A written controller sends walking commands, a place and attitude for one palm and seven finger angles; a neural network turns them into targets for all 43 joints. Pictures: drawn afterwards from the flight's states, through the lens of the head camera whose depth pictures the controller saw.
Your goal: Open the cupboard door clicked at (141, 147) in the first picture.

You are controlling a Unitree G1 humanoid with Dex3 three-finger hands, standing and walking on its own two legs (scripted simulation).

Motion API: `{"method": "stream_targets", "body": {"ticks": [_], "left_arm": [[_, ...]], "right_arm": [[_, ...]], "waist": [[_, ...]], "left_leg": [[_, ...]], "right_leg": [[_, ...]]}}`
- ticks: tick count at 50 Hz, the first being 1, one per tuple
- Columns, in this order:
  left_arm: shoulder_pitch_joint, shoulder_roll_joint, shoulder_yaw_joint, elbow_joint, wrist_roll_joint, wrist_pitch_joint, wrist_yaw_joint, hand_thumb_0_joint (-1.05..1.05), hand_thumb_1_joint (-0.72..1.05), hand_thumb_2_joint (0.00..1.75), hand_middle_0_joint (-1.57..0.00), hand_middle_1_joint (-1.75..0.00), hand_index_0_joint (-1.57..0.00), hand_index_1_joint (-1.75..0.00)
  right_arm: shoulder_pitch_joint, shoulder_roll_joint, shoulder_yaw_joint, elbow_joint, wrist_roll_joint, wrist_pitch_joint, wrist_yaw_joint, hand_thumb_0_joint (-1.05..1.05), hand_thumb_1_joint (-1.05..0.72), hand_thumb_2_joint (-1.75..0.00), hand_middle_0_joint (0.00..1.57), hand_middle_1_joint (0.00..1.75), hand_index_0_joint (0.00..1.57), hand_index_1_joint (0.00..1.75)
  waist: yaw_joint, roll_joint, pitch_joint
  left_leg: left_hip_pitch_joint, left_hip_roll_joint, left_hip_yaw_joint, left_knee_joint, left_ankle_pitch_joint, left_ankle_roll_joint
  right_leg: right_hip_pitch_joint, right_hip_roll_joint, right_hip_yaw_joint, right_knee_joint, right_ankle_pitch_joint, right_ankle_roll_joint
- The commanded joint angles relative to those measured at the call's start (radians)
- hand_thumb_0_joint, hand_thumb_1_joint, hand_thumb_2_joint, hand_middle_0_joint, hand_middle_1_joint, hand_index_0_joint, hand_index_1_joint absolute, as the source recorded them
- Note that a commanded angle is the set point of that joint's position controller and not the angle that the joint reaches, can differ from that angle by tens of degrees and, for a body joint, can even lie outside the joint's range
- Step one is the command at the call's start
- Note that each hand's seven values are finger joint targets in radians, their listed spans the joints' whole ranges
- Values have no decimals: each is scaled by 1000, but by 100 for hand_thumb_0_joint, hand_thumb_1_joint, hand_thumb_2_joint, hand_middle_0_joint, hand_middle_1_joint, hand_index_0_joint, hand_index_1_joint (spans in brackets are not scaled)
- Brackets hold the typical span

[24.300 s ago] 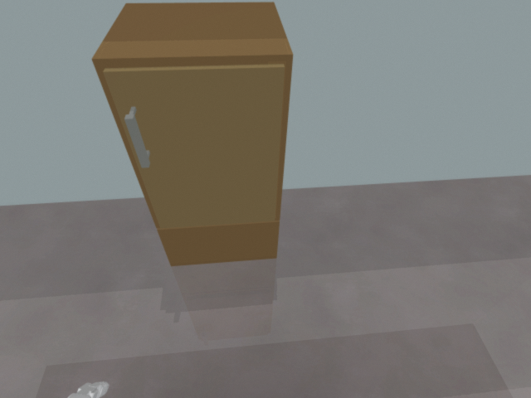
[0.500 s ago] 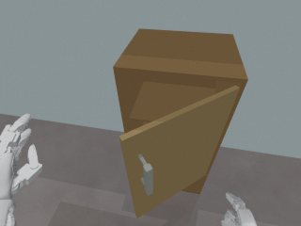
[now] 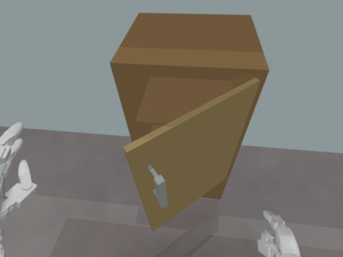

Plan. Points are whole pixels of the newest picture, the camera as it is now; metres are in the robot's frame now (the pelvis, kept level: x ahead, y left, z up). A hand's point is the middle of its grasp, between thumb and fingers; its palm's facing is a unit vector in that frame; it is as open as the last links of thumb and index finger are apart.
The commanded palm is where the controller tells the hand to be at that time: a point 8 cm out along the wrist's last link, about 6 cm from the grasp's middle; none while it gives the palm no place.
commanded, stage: step back with the hand held close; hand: left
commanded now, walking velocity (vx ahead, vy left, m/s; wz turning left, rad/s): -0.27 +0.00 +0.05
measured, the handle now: (157, 187) +0.30 +0.07 -0.05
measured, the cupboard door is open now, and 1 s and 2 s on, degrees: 42 42 42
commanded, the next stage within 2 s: stop stepping back and stand still in 1.16 s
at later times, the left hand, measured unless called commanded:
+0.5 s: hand out of the picture +0.10 +0.32 +0.16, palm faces +0.47 -0.71 -0.52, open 7.4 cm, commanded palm +0.02 +0.35 +0.17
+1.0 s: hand out of the picture -0.03 +0.32 +0.16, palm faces +0.45 -0.78 -0.44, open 7.4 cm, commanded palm -0.09 +0.36 +0.17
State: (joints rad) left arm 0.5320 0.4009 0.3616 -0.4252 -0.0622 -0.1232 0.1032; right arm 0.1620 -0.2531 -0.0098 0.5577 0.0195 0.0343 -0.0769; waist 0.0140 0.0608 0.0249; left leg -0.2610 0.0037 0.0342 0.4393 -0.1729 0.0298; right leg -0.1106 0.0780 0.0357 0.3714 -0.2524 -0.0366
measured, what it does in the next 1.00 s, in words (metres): walks backwards: right foot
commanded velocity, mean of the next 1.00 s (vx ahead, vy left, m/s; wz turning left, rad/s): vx -0.34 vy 0.00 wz -0.02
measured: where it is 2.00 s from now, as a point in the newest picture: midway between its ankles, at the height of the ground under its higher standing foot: outside the picture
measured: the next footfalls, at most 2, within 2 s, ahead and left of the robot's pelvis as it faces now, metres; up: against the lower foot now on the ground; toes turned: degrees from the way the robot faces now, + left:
right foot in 0.94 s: -0.17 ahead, -0.08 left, +0.00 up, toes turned +5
left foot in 1.12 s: -0.18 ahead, +0.15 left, +0.00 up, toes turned +1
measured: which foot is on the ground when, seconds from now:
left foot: down 0.00-0.94, up 0.96-1.00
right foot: down 0.00-0.80, up 0.82-0.92, down 0.94-1.00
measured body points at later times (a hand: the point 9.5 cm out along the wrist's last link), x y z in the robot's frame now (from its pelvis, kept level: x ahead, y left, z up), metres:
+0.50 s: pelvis -0.09 +0.03 -0.01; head -0.06 +0.04 +0.44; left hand +0.07 +0.35 +0.18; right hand +0.10 -0.19 -0.09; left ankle +0.03 +0.10 -0.74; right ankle -0.12 -0.09 -0.73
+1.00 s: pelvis -0.22 +0.06 -0.03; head -0.21 +0.09 +0.42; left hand -0.06 +0.36 +0.19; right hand -0.01 -0.17 -0.08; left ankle -0.05 +0.11 -0.71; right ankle -0.21 -0.08 -0.74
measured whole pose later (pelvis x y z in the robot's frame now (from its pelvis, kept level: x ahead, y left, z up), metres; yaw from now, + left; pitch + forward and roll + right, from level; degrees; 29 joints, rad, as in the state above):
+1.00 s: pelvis -0.22 +0.06 -0.03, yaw +3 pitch +0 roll -4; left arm 0.50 0.46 0.44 -0.57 -0.05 -0.22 0.13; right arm 0.13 -0.21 -0.04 0.58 -0.01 -0.04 -0.03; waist 0.01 0.00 0.02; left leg -0.67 0.00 0.07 0.83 -0.31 -0.05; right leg -0.28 0.06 0.01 0.62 -0.33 -0.03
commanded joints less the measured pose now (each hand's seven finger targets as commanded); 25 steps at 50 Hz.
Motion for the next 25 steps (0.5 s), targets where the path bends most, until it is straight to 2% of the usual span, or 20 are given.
{"method": "stream_targets", "body": {"ticks": [1, 5, 7, 10, 14, 15, 16, 19, 20, 21, 22, 24, 25], "left_arm": [[26, 232, 198, -221, -15, -65, 41, 0, 90, 90, -20, -30, -20, -30], [61, 233, 200, -252, -19, -70, 47, 0, 90, 90, -20, -30, -20, -30], [78, 222, 193, -245, -19, -70, 51, 0, 90, 90, -20, -30, -20, -30], [68, 221, 189, -239, -15, -77, 57, 0, 90, 90, -20, -30, -20, -30], [33, 206, 178, -250, 3, -100, 63, 0, 90, 90, -20, -30, -20, -30], [18, 224, 198, -263, 10, -109, 65, 0, 90, 90, -20, -30, -20, -30], [9, 211, 191, -271, 17, -114, 65, 0, 90, 90, -20, -30, -20, -30], [-19, 200, 210, -283, 40, -123, 63, 0, 90, 90, -20, -30, -20, -30], [-31, 216, 225, -283, 43, -125, 64, 0, 90, 90, -20, -30, -20, -30], [-37, 198, 213, -294, 43, -122, 61, 0, 90, 90, -20, -30, -20, -30], [-30, 203, 220, -298, 43, -123, 60, 0, 90, 90, -20, -30, -20, -30], [-6, 197, 216, -311, 34, -123, 56, 0, 90, 90, -20, -30, -20, -30], [21, 220, 238, -311, 27, -124, 58, 0, 90, 90, -20, -30, -20, -30]], "right_arm": [[-101, -91, -42, -176, 4, -34, -9, 0, -90, -90, 20, 30, 20, 30], [-100, -99, -46, -182, 3, -27, -7, 0, -90, -90, 20, 30, 20, 30], [-96, -94, -45, -183, 3, -31, -6, 0, -90, -90, 20, 30, 20, 30], [-90, -103, -47, -175, -1, -39, -8, 0, -90, -90, 20, 30, 20, 30], [-76, -113, -44, -181, -2, -62, -10, 0, -90, -90, 20, 30, 20, 30], [-81, -119, -46, -178, -7, -71, -14, 0, -90, -90, 20, 30, 20, 30], [-77, -119, -44, -183, -8, -80, -17, 0, -90, -90, 20, 30, 20, 30], [-80, -129, -50, -185, -17, -105, -20, 0, -90, -90, 20, 30, 20, 30], [-81, -128, -53, -179, -19, -112, -22, 0, -90, -90, 20, 30, 20, 30], [-76, -119, -52, -179, -21, -118, -19, 0, -90, -90, 20, 30, 20, 30], [-72, -115, -54, -174, -22, -126, -15, 0, -90, -90, 20, 30, 20, 30], [-69, -109, -56, -167, -23, -135, -5, 0, -90, -90, 20, 30, 20, 30], [-70, -112, -58, -160, -28, -139, -2, 0, -90, -90, 20, 30, 20, 30]], "waist": [[3, -36, -196], [2, 15, -198], [-2, 15, -184], [-10, 22, -137], [-21, 41, -66], [-16, 55, -67], [-16, 63, -60], [-2, 144, -80], [4, 160, -94], [2, 154, -96], [2, 126, -107], [-2, 100, -101], [-2, 89, -109]], "left_leg": [[197, 58, -43, 12, 361, 17], [150, 65, -55, -1, 343, 17], [124, 71, -61, -12, 291, 17], [40, 75, -89, -55, 101, 18], [-112, 93, -144, -129, -235, 32], [-172, 109, -176, -169, -302, 41], [-226, 124, -196, -199, -368, 48], [-438, 200, -288, -328, -605, 86], [-465, 211, -299, -337, -620, 92], [-469, 215, -300, -331, -614, 95], [-464, 215, -298, -311, -600, 99], [-406, 196, -265, -263, -547, 82], [-345, 185, -245, -232, -500, 70]], "right_leg": [[-63, -109, 31, -7, 481, 70], [-55, -97, 27, 13, 427, 63], [-71, -89, 35, 9, 371, 59], [-76, -80, 33, -1, 235, 49], [-65, -53, 44, 3, 33, 43], [-16, -38, 31, 34, 14, 46], [20, -26, 26, 72, 1, 48], [196, 30, -14, 284, 13, 55], [217, 33, -20, 329, 12, 54], [211, 34, -21, 353, 0, 50], [204, 31, -15, 356, -24, 45], [125, 22, -3, 293, -95, 25], [75, 12, 11, 235, -95, 15]]}}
